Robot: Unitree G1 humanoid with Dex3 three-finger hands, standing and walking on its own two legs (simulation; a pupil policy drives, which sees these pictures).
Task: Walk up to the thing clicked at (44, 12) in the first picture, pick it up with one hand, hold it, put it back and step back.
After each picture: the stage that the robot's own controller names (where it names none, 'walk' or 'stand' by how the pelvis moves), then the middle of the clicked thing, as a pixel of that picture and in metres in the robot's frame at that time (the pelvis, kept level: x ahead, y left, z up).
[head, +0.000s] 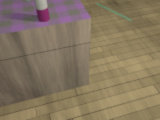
stand; out of the picture +0.90 +0.26 +0.09
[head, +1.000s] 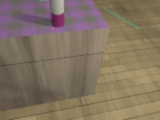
walk; (57, 3) +0.80 +0.15 +0.10
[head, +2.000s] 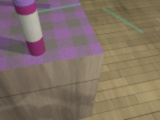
stand; (31, 27) +0.54 +0.23 +0.12
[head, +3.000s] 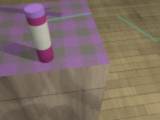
stand; (41, 36) +0.55 +0.20 +0.09
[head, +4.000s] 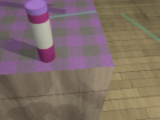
stand; (42, 34) +0.53 +0.19 +0.10
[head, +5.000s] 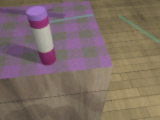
stand; (43, 39) +0.54 +0.19 +0.09
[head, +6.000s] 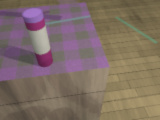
stand; (39, 40) +0.53 +0.20 +0.09
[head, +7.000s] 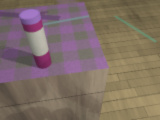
stand; (37, 42) +0.52 +0.21 +0.09
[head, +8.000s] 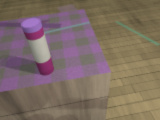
rise first; (39, 49) +0.50 +0.23 +0.09
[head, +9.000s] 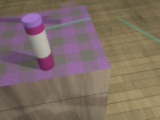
go down; (40, 44) +0.52 +0.23 +0.09
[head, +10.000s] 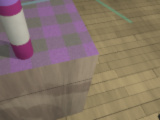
go down; (16, 28) +0.51 +0.21 +0.11
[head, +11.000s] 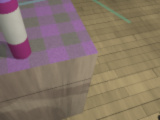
approach; (12, 27) +0.51 +0.22 +0.13
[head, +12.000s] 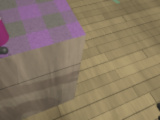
close in; out of the picture +0.52 +0.24 +0.17
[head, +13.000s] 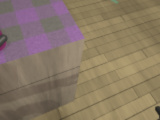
lift; out of the picture +0.51 +0.24 +0.16
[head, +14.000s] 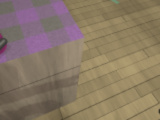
lift; out of the picture +0.49 +0.25 +0.17
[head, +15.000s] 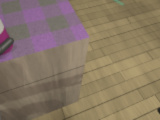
lift; out of the picture +0.49 +0.24 +0.17
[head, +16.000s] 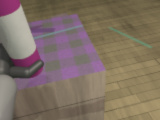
lift; (16, 36) +0.32 +0.17 +0.30
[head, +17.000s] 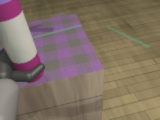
hold; (17, 40) +0.32 +0.18 +0.28
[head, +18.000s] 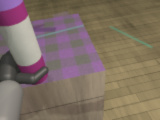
hold; (23, 44) +0.33 +0.17 +0.27
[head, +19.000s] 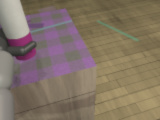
crouch; (12, 19) +0.44 +0.20 +0.27
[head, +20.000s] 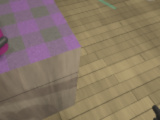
lower; out of the picture +0.52 +0.24 +0.16
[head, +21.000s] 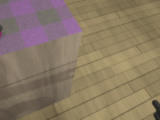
lower; out of the picture +0.53 +0.24 +0.18
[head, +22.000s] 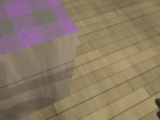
lower; out of the picture +0.53 +0.24 +0.18
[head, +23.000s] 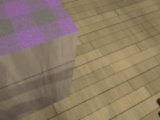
lower; out of the picture +0.52 +0.24 +0.18
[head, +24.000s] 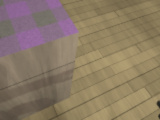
lower; out of the picture +0.52 +0.25 +0.18
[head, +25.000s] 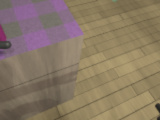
withdraw; out of the picture +0.52 +0.24 +0.17
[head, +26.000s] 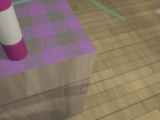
sink last; (6, 26) +0.49 +0.23 +0.15
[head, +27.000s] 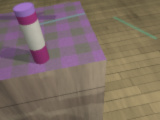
stand; (34, 36) +0.53 +0.24 +0.14
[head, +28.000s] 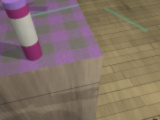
stand; (25, 31) +0.52 +0.23 +0.14
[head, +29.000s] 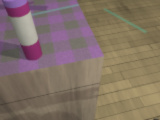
stand; (25, 30) +0.52 +0.23 +0.15
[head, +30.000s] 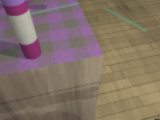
stand; (24, 29) +0.52 +0.23 +0.15
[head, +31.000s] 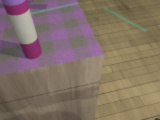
stand; (24, 28) +0.52 +0.23 +0.15
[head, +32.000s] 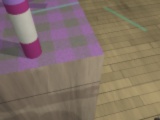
stand; (24, 27) +0.52 +0.23 +0.15
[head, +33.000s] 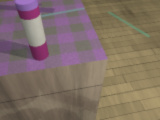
stand; (34, 31) +0.53 +0.22 +0.12
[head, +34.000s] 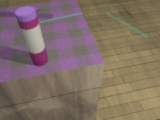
walk; (34, 39) +0.53 +0.22 +0.09
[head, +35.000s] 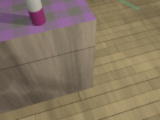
walk; out of the picture +0.73 +0.25 +0.11
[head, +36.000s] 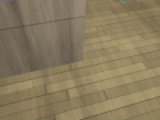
walk; out of the picture +1.08 +0.28 +0.11
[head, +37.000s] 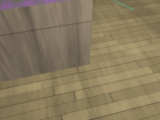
stand; out of the picture +1.13 +0.25 +0.10
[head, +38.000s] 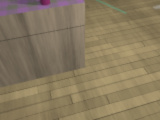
stand; out of the picture +1.14 +0.28 +0.08
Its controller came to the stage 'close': yes
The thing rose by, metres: 0.19
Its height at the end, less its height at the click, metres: +0.00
